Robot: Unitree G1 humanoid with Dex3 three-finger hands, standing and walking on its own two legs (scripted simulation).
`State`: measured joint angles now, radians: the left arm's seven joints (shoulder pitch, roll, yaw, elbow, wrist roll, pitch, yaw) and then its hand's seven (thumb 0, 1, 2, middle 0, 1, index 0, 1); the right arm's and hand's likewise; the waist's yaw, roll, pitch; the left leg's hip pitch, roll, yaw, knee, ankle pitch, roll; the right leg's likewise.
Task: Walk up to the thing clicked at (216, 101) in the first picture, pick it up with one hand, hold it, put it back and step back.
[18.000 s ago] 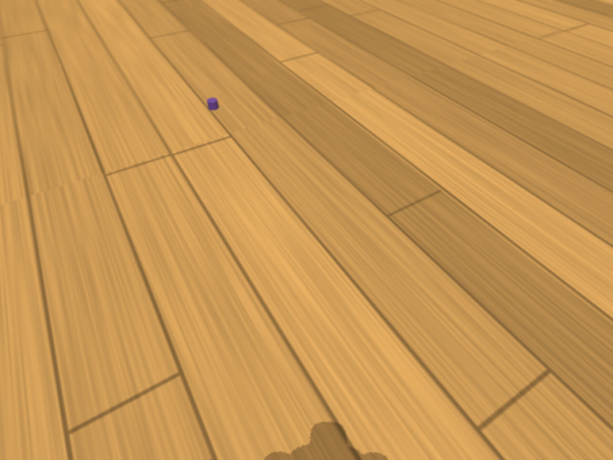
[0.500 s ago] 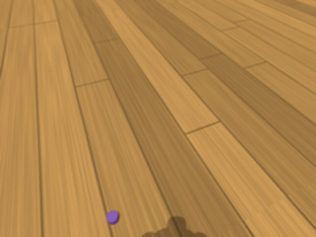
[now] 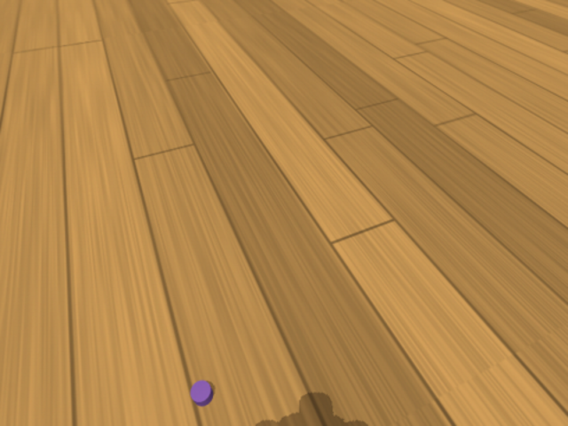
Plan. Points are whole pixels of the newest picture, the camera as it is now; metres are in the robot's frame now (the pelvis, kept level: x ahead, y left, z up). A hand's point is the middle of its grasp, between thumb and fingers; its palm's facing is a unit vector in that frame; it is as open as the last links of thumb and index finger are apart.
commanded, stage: stand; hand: left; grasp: from above
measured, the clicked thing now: (202, 393) +0.38 +0.29 -0.76
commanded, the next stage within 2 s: rise first in 0.12 s
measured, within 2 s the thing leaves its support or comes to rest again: neither
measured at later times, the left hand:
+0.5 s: hand out of the picture +0.15 +0.26 -0.17, palm faces -0.03 -0.93 -0.36, open 9.7 cm
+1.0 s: hand out of the picture +0.12 +0.27 -0.25, palm faces -0.19 -0.85 -0.49, open 14.1 cm
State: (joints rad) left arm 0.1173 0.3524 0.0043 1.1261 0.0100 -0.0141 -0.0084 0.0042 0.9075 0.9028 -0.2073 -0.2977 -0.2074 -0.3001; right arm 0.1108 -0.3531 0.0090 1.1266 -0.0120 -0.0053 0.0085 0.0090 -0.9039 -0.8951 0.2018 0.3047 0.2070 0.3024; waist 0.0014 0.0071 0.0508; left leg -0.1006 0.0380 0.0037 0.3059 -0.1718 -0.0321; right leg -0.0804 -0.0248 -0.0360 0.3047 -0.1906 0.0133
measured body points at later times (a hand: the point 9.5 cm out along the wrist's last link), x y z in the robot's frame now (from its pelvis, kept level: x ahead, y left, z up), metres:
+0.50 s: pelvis -0.02 +0.00 -0.02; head +0.04 +0.01 +0.42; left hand +0.15 +0.30 -0.15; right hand +0.08 -0.26 -0.15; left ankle +0.00 +0.14 -0.75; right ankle -0.01 -0.13 -0.75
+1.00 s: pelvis -0.02 +0.01 -0.11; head +0.09 +0.03 +0.33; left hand +0.13 +0.32 -0.22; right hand +0.15 -0.24 -0.21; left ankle +0.00 +0.14 -0.75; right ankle -0.01 -0.13 -0.75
